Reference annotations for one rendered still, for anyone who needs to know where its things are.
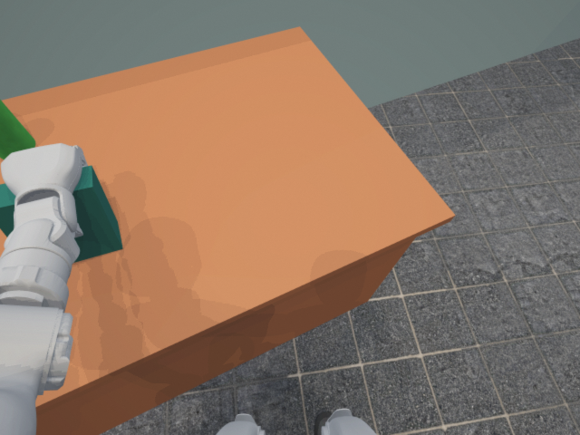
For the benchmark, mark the robot shin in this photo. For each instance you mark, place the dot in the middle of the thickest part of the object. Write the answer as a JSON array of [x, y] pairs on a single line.
[[340, 413], [244, 417]]

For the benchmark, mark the right robot shin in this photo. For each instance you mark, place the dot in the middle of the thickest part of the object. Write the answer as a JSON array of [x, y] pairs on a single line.
[[340, 413]]

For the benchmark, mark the sponge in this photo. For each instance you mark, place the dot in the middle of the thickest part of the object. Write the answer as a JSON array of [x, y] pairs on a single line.
[[101, 234]]

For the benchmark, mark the left robot hand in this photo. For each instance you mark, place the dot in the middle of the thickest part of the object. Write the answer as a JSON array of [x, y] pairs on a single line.
[[57, 164]]

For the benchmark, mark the table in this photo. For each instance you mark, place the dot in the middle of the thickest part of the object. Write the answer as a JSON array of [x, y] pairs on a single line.
[[257, 198]]

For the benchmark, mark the left robot forearm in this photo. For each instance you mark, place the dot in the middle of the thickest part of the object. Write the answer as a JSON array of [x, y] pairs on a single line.
[[40, 251]]

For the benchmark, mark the left robot shin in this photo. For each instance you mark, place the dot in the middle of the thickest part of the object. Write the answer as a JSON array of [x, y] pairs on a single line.
[[244, 417]]

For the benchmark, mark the left robot upper arm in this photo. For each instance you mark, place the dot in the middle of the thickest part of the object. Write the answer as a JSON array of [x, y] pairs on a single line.
[[35, 348]]

